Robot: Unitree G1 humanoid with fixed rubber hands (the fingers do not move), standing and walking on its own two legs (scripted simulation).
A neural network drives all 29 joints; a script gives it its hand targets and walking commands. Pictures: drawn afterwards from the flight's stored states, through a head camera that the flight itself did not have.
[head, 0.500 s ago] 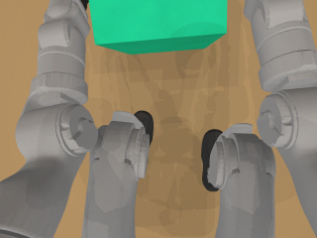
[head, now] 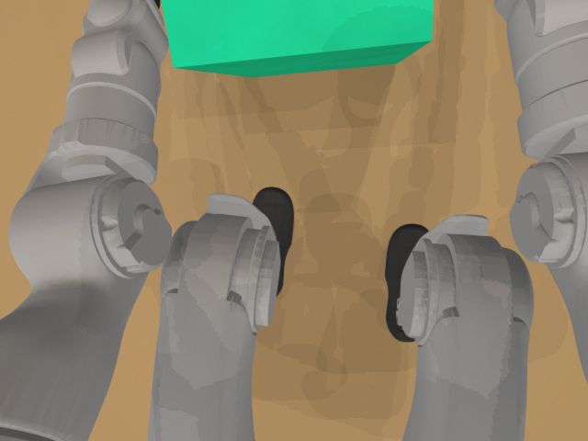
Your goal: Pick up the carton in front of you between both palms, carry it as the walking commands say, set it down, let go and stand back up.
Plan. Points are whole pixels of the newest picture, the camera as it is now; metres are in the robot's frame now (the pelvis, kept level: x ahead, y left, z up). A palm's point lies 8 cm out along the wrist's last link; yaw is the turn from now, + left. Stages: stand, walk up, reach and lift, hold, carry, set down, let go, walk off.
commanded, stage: set down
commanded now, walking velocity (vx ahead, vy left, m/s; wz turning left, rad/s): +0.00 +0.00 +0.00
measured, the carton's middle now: out of the picture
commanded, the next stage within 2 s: let go in 1.18 s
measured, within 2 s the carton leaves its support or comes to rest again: neither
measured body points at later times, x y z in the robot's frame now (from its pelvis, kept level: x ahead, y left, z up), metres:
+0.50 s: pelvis +0.00 +0.00 +0.06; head +0.36 +0.01 +0.33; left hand +0.54 +0.24 -0.07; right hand +0.62 -0.13 -0.07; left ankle +0.13 +0.13 -0.34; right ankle +0.09 -0.11 -0.34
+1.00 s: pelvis +0.02 +0.00 +0.18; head +0.36 +0.00 +0.48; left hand +0.54 +0.25 +0.08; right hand +0.63 -0.14 +0.08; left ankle +0.13 +0.13 -0.34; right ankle +0.09 -0.11 -0.34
